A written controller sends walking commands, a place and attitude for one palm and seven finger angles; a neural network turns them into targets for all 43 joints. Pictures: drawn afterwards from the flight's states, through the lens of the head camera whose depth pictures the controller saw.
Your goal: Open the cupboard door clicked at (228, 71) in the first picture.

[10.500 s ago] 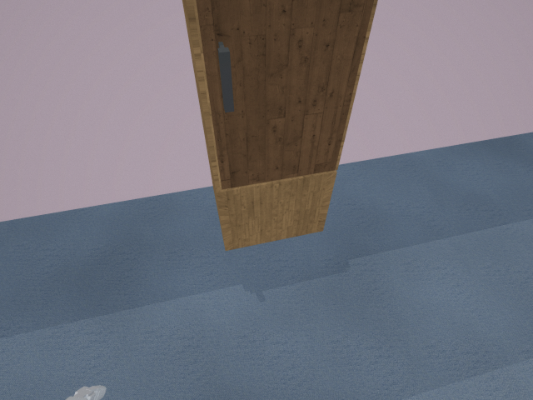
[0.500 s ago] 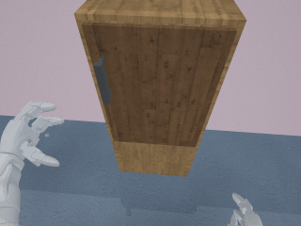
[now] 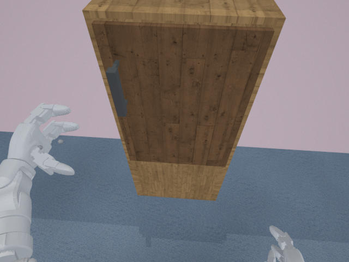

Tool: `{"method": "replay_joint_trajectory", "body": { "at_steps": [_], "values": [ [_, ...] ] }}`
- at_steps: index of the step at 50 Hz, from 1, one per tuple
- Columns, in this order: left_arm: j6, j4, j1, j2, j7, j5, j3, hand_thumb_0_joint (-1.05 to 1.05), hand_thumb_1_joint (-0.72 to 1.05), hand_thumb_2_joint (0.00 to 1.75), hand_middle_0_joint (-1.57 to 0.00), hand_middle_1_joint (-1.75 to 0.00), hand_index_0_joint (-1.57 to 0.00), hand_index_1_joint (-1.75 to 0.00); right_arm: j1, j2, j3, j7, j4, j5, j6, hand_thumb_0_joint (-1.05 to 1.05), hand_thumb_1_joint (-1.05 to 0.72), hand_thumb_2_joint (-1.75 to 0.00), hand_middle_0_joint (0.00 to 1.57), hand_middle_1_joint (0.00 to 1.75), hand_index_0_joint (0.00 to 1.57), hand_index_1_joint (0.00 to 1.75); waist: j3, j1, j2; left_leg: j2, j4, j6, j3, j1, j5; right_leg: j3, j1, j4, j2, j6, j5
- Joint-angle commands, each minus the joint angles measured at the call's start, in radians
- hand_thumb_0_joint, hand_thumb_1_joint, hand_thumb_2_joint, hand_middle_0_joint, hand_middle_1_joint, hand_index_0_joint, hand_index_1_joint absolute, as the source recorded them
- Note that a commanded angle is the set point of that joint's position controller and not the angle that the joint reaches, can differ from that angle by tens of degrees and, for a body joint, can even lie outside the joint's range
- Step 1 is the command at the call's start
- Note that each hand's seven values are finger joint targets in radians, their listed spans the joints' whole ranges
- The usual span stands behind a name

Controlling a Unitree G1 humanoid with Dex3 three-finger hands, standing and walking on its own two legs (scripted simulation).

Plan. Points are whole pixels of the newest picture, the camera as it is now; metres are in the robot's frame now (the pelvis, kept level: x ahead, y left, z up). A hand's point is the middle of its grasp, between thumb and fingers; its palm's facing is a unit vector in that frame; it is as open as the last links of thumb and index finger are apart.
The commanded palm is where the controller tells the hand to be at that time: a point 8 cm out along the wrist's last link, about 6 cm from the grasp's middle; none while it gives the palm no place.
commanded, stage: move the hooked fingers beside the handle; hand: left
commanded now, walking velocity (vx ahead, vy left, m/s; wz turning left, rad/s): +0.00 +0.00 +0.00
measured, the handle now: (119, 89) +0.54 +0.19 +0.09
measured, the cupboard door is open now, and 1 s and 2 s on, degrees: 0 0 0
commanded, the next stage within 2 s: none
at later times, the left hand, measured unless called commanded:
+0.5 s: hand (76, 121) +0.39 +0.26 +0.11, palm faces -0.01 -1.00 +0.00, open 13.9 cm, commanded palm +0.37 +0.31 +0.11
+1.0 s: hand (86, 104) +0.46 +0.26 +0.11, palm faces -0.03 -1.00 +0.00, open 13.9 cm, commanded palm +0.44 +0.31 +0.10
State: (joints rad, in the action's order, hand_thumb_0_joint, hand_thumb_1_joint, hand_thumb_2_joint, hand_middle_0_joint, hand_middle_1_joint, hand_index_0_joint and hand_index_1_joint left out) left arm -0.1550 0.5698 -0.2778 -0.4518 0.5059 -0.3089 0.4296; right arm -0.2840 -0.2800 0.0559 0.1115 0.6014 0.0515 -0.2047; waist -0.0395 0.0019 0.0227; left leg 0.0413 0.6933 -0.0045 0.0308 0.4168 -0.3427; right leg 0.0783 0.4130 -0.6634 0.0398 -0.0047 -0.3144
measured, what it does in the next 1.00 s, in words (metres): stands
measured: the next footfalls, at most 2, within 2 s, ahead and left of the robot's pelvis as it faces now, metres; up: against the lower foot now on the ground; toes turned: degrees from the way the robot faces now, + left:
none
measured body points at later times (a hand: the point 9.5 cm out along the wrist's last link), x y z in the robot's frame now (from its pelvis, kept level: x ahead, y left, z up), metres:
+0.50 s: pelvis +0.00 +0.00 -0.01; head +0.04 +0.00 +0.44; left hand +0.39 +0.31 +0.12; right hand +0.10 -0.26 -0.10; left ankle +0.01 +0.12 -0.72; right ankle +0.02 -0.12 -0.72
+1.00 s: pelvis +0.00 +0.01 -0.01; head +0.08 +0.02 +0.43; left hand +0.45 +0.31 +0.11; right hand +0.04 -0.27 -0.12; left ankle +0.01 +0.12 -0.72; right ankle +0.02 -0.12 -0.72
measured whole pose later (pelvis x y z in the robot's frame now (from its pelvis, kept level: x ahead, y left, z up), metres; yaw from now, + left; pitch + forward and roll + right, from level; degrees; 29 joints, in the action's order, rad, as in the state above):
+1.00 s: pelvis +0.00 +0.01 -0.01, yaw -1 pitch +12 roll -2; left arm -0.28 1.12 -0.78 -0.62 0.49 -0.18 0.46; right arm -0.38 -0.30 0.04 0.07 0.63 0.03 -0.03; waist -0.06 0.10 0.00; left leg 0.06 0.80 0.00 0.04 0.64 -0.38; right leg 0.06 0.63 -0.74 0.03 -0.01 -0.33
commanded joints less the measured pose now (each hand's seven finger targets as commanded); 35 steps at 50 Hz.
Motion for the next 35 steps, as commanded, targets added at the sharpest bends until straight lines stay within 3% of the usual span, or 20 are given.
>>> {"method": "replay_joint_trajectory", "body": {
  "at_steps": [1, 2, 4, 6, 7, 11, 13, 15, 16, 19, 21, 28, 30, 31, 32, 35],
  "values": [
    [-0.068, -0.183, -0.334, -0.302, -0.005, -0.019, 0.083, 0.0, -0.5, 0.3, -0.3, -1.2, -0.3, -1.2, 0.028, -0.149, -0.06, 0.006, -0.137, 0.004, -0.034, 0.0, -0.9, -0.9, 0.2, 0.3, 0.2, 0.3, -0.245, 0.007, 0.036, -0.042, -0.1, 0.025, -0.033, -0.089, 0.204, -0.037, -0.091, 0.077, -0.047, 0.027, 0.214],
    [-0.069, -0.175, -0.351, -0.275, -0.006, -0.016, 0.06, 0.0, -0.5, 0.3, -0.3, -1.2, -0.3, -1.2, 0.027, -0.146, -0.059, 0.005, -0.138, 0.004, -0.032, 0.0, -0.9, -0.9, 0.2, 0.3, 0.2, 0.3, -0.245, 0.013, 0.044, -0.043, -0.101, 0.025, -0.03, -0.09, 0.195, -0.037, -0.08, 0.077, -0.046, 0.026, 0.208],
    [-0.078, -0.165, -0.348, -0.291, -0.014, -0.011, 0.079, 0.0, -0.5, 0.3, -0.3, -1.2, -0.3, -1.2, 0.017, -0.148, -0.064, 0.003, -0.134, 0.003, -0.027, 0.0, -0.9, -0.9, 0.2, 0.3, 0.2, 0.3, -0.252, 0.007, 0.065, -0.043, -0.1, 0.022, -0.031, -0.095, 0.208, -0.035, -0.078, 0.074, -0.047, 0.028, 0.214],
    [-0.081, -0.155, -0.349, -0.312, -0.016, -0.011, 0.095, 0.0, -0.5, 0.3, -0.3, -1.2, -0.3, -1.2, 0.009, -0.151, -0.067, 0.0, -0.134, 0.002, -0.019, 0.0, -0.9, -0.9, 0.2, 0.3, 0.2, 0.3, -0.265, 0.004, 0.038, -0.041, -0.096, 0.025, -0.029, -0.087, 0.225, -0.037, -0.097, 0.069, -0.048, 0.027, 0.239],
    [-0.078, -0.142, -0.363, -0.286, -0.015, -0.008, 0.069, 0.0, -0.5, 0.3, -0.3, -1.2, -0.3, -1.2, 0.007, -0.151, -0.064, -0.001, -0.135, 0.002, -0.015, 0.0, -0.9, -0.9, 0.2, 0.3, 0.2, 0.3, -0.259, 0.013, 0.04, -0.042, -0.097, 0.025, -0.026, -0.081, 0.213, -0.037, -0.084, 0.07, -0.048, 0.026, 0.23],
    [-0.092, -0.101, -0.434, -0.324, -0.016, -0.001, 0.087, 0.0, -0.5, 0.3, -0.3, -1.2, -0.3, -1.2, -0.007, -0.157, -0.067, -0.002, -0.125, 0.002, -0.001, 0.0, -0.9, -0.9, 0.2, 0.3, 0.2, 0.3, -0.249, 0.024, 0.027, -0.04, -0.094, 0.027, -0.026, -0.064, 0.189, -0.044, -0.073, 0.071, -0.049, 0.025, 0.21],
    [-0.098, -0.08, -0.46, -0.305, -0.017, 0.007, 0.066, 0.0, -0.5, 0.3, -0.3, -1.2, -0.3, -1.2, -0.015, -0.154, -0.066, -0.003, -0.125, 0.001, 0.005, 0.0, -0.9, -0.9, 0.2, 0.3, 0.2, 0.3, -0.254, 0.028, 0.056, -0.041, -0.093, 0.026, -0.028, -0.068, 0.184, -0.042, -0.055, 0.068, -0.05, 0.027, 0.2],
    [-0.108, -0.05, -0.522, -0.309, -0.016, 0.007, 0.051, 0.0, -0.5, 0.3, -0.3, -1.2, -0.3, -1.2, -0.027, -0.159, -0.066, -0.001, -0.115, 0.002, 0.013, 0.0, -0.9, -0.9, 0.2, 0.3, 0.2, 0.3, -0.239, 0.042, 0.017, -0.038, -0.087, 0.028, -0.03, -0.059, 0.166, -0.042, -0.043, 0.069, -0.052, 0.027, 0.179],
    [-0.111, -0.036, -0.556, -0.312, -0.015, 0.014, 0.045, 0.0, -0.5, 0.3, -0.3, -1.2, -0.3, -1.2, -0.025, -0.16, -0.066, 0.0, -0.112, 0.002, 0.014, 0.0, -0.9, -0.9, 0.2, 0.3, 0.2, 0.3, -0.243, 0.044, 0.053, -0.04, -0.086, 0.027, -0.03, -0.058, 0.158, -0.047, -0.031, 0.068, -0.051, 0.027, 0.175],
    [-0.124, 0.019, -0.608, -0.317, -0.022, 0.033, 0.035, 0.0, -0.5, 0.3, -0.3, -1.2, -0.3, -1.2, -0.046, -0.162, -0.067, -0.001, -0.1, -0.002, 0.022, 0.0, -0.9, -0.9, 0.2, 0.3, 0.2, 0.3, -0.272, 0.048, 0.067, -0.039, -0.079, 0.026, -0.038, -0.064, 0.161, -0.042, -0.012, 0.059, -0.051, 0.03, 0.167],
    [-0.123, 0.089, -0.626, -0.348, -0.021, 0.035, 0.057, 0.0, -0.5, 0.3, -0.3, -1.2, -0.3, -1.2, -0.06, -0.17, -0.068, -0.001, -0.092, -0.002, 0.034, 0.0, -0.9, -0.9, 0.2, 0.3, 0.2, 0.3, -0.268, 0.053, 0.016, -0.037, -0.069, 0.028, -0.037, -0.032, 0.162, -0.045, -0.02, 0.053, -0.053, 0.027, 0.177],
    [-0.162, 0.164, -0.75, -0.38, -0.028, 0.069, 0.047, 0.0, -0.5, 0.3, -0.3, -1.2, -0.3, -1.2, -0.096, -0.173, -0.07, -0.014, -0.085, -0.009, 0.065, 0.0, -0.9, -0.9, 0.2, 0.3, 0.2, 0.3, -0.328, 0.058, 0.08, -0.036, -0.042, 0.025, -0.036, -0.025, 0.19, -0.048, 0.003, 0.022, -0.053, 0.029, 0.204],
    [-0.169, 0.185, -0.725, -0.379, -0.027, 0.062, 0.059, 0.0, -0.5, 0.3, -0.3, -1.2, -0.3, -1.2, -0.107, -0.176, -0.073, -0.018, -0.093, -0.011, 0.074, 0.0, -0.9, -0.9, 0.2, 0.3, 0.2, 0.3, -0.352, 0.052, 0.032, -0.034, -0.033, 0.028, -0.038, -0.025, 0.231, -0.045, -0.018, 0.01, -0.059, 0.031, 0.245],
    [-0.169, 0.196, -0.738, -0.378, -0.025, 0.061, 0.056, 0.0, -0.5, 0.3, -0.3, -1.2, -0.3, -1.2, -0.11, -0.175, -0.073, -0.021, -0.09, -0.011, 0.079, 0.0, -0.9, -0.9, 0.2, 0.3, 0.2, 0.3, -0.356, 0.058, 0.037, -0.033, -0.033, 0.028, -0.033, -0.016, 0.226, -0.047, -0.017, 0.011, -0.057, 0.026, 0.251],
    [-0.169, 0.211, -0.738, -0.412, -0.027, 0.064, 0.086, 0.0, -0.5, 0.3, -0.3, -1.2, -0.3, -1.2, -0.118, -0.18, -0.076, -0.021, -0.088, -0.012, 0.084, 0.0, -0.9, -0.9, 0.2, 0.3, 0.2, 0.3, -0.366, 0.054, 0.018, -0.033, -0.028, 0.03, -0.03, 0.0, 0.231, -0.052, -0.031, 0.008, -0.056, 0.024, 0.265],
    [-0.173, 0.223, -0.762, -0.433, -0.026, 0.074, 0.091, 0.0, -0.5, 0.3, -0.3, -1.2, -0.3, -1.2, -0.126, -0.18, -0.077, -0.024, -0.091, -0.012, 0.101, 0.0, -0.9, -0.9, 0.2, 0.3, 0.2, 0.3, -0.361, 0.056, 0.039, -0.034, -0.02, 0.032, -0.029, 0.007, 0.251, -0.052, -0.026, -0.002, -0.058, 0.027, 0.282]
  ]
}}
